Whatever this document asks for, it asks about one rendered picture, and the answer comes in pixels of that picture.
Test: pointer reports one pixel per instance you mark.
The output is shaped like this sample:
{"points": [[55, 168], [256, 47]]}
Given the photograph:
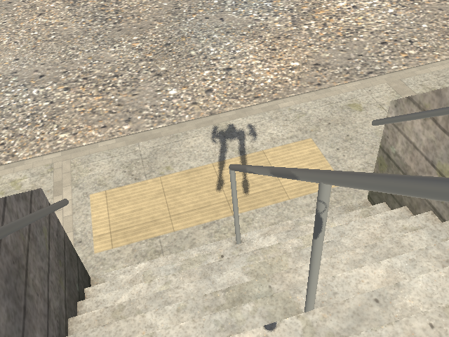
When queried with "stairs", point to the stairs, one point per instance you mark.
{"points": [[383, 273]]}

